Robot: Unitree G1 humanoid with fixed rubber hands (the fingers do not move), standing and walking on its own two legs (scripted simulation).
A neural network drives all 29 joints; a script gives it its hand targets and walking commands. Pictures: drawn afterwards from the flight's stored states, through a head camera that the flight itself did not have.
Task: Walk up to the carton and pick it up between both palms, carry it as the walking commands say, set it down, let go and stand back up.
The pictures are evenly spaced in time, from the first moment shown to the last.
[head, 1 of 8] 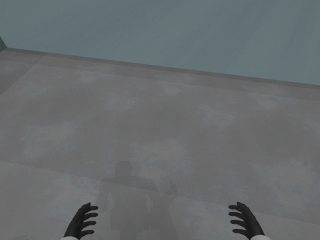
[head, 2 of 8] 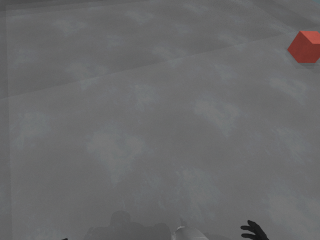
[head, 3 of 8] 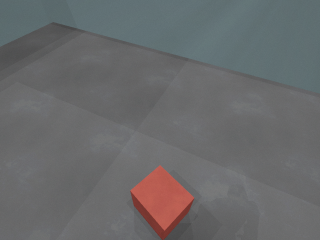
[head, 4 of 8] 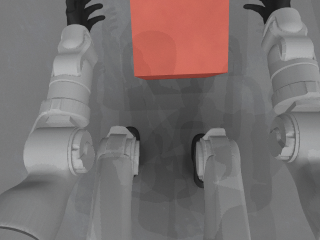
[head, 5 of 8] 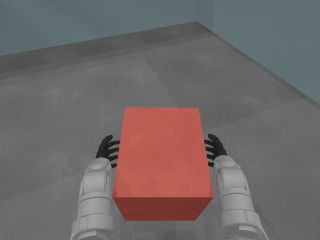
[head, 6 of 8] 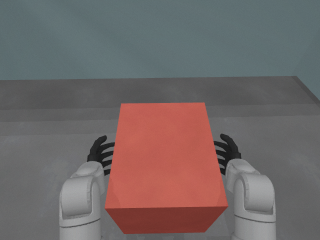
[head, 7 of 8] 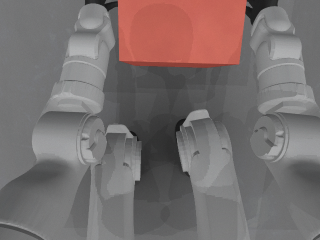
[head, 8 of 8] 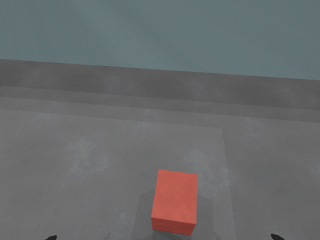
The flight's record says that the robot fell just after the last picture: no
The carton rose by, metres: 0.69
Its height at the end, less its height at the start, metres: +0.00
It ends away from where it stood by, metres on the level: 1.18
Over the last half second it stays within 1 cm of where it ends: yes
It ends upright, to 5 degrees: yes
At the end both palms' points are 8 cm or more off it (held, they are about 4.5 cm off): yes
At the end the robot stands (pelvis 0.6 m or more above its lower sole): yes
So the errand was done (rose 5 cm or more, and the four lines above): yes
